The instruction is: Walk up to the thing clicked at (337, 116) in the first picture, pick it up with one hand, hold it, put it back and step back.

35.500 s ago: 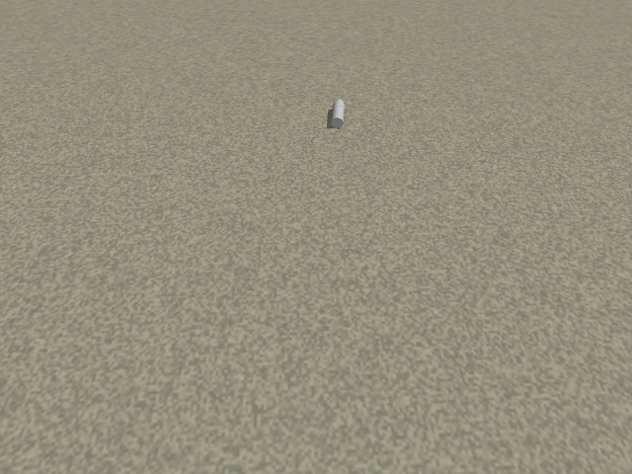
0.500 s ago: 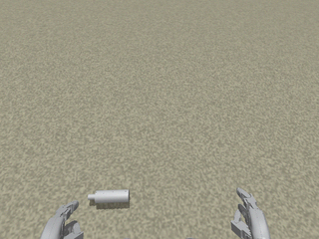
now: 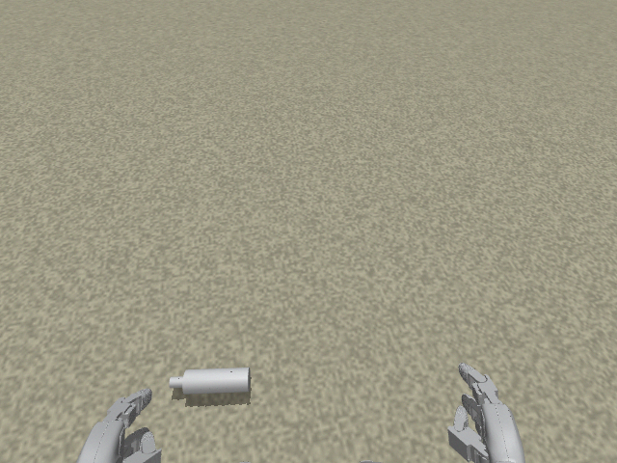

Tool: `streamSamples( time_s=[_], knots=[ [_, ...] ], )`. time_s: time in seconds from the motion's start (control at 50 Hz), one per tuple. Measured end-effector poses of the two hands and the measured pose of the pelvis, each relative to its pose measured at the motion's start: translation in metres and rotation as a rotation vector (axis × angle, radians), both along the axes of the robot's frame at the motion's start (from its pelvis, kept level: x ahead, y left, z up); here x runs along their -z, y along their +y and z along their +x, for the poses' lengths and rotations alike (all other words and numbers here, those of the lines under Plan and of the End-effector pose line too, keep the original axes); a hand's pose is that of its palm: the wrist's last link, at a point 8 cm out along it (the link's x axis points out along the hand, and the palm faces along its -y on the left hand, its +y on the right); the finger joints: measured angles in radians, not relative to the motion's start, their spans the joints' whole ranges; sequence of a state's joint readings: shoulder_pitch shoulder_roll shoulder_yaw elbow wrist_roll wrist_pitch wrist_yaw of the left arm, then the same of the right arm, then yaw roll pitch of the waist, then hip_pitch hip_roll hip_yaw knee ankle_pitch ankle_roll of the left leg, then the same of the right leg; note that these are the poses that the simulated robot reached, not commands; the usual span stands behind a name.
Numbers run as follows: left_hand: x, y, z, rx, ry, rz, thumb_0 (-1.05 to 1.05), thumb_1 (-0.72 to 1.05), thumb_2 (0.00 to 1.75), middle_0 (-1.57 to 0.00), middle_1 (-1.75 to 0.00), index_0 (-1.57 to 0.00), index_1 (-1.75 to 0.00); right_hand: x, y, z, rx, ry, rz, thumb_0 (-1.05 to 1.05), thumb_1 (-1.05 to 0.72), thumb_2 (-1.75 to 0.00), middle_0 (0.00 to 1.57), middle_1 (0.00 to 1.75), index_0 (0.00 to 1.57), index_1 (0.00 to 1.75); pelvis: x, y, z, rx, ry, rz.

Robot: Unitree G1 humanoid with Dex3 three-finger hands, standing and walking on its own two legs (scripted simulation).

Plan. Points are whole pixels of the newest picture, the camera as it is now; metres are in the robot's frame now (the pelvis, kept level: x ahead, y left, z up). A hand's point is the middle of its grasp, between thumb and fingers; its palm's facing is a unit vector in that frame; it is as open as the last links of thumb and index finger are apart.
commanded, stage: stand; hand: left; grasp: from above
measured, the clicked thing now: (210, 380) +0.46 +0.25 -0.68
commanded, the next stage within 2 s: none
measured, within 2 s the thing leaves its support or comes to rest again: neither
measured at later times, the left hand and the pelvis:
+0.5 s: hand out of the picture +0.06 +0.24 -0.11, palm faces +0.04 -0.95 -0.32, open 7.4 cm; pelvis -0.01 +0.01 +0.05, yaw +0 degrees
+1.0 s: hand out of the picture +0.03 +0.25 -0.10, palm faces +0.05 -0.94 -0.33, open 7.4 cm; pelvis -0.01 +0.01 +0.07, yaw +1 degrees
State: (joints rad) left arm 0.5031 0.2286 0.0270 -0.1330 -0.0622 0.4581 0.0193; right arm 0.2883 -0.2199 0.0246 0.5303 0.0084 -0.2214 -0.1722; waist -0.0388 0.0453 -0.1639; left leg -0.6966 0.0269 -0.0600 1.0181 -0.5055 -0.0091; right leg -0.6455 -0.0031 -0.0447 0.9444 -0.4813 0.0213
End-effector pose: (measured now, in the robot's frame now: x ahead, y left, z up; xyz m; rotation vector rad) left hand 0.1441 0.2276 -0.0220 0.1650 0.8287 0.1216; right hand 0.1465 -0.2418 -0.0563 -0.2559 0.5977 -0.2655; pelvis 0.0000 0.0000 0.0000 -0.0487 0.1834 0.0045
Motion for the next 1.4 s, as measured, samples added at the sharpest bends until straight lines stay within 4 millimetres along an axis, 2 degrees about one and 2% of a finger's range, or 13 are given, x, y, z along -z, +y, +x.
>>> streamSamples(
  time_s=[0.1,0.2,0.3,0.4,0.56,0.7,0.94,1.4],
  knots=[
    [0.002,-0.001,0.001,0.016,-0.016,0.024,0.01,0.91,0.90,-0.20,-0.29,-0.20,-0.30,0.003,-0.001,-0.001,-0.025,0.027,-0.014,0.01,-0.91,-0.90,0.20,0.30,0.21,0.30,-0.001,-0.001,-0.002,0.001,-0.022,0.004],
    [0.028,0.019,-0.001,0.036,0.013,0.112,0.01,0.90,0.90,-0.20,-0.29,-0.20,-0.30,0.019,-0.012,-0.014,-0.143,0.304,-0.032,0.01,-0.90,-0.90,0.20,0.30,0.21,0.30,-0.015,-0.002,-0.010,0.004,-0.111,0.040],
    [0.042,0.040,-0.028,-0.013,0.127,0.132,0.01,0.90,0.90,-0.20,-0.30,-0.20,-0.30,0.016,-0.026,-0.037,-0.087,0.412,-0.004,0.01,-0.91,-0.90,0.20,0.30,0.21,0.30,-0.027,-0.001,-0.011,0.003,-0.151,0.050],
    [0.050,0.054,-0.061,-0.057,0.248,0.131,0.01,0.91,0.90,-0.20,-0.30,-0.20,-0.30,0.012,-0.032,-0.059,-0.033,0.489,0.001,0.01,-0.91,-0.90,0.20,0.30,0.21,0.30,-0.038,0.004,-0.008,0.003,-0.181,0.044],
    [0.052,0.058,-0.103,-0.104,0.393,0.101,0.01,0.91,0.90,-0.20,-0.30,-0.20,-0.30,0.010,-0.023,-0.085,0.007,0.588,0.030,0.00,-0.91,-0.90,0.20,0.30,0.20,0.30,-0.053,0.011,-0.005,-0.001,-0.218,0.042],
    [0.048,0.060,-0.121,-0.122,0.456,0.097,0.01,0.91,0.90,-0.20,-0.30,-0.20,-0.30,0.010,-0.015,-0.092,0.016,0.627,0.058,0.00,-0.91,-0.90,0.20,0.30,0.21,0.30,-0.061,0.013,-0.006,-0.005,-0.237,0.047],
    [0.041,0.062,-0.123,-0.132,0.474,0.116,0.01,0.91,0.90,-0.20,-0.30,-0.20,-0.30,0.008,-0.024,-0.090,0.017,0.637,0.061,0.00,-0.91,-0.90,0.20,0.30,0.21,0.30,-0.065,0.008,-0.006,-0.010,-0.243,0.050],
    [0.035,0.051,-0.092,-0.104,0.425,0.117,0.01,0.91,0.90,-0.20,-0.30,-0.20,-0.30,0.003,-0.047,-0.085,0.024,0.639,0.042,0.00,-0.91,-0.90,0.20,0.30,0.21,0.30,-0.068,-0.005,-0.003,-0.007,-0.240,0.048]
  ],
)
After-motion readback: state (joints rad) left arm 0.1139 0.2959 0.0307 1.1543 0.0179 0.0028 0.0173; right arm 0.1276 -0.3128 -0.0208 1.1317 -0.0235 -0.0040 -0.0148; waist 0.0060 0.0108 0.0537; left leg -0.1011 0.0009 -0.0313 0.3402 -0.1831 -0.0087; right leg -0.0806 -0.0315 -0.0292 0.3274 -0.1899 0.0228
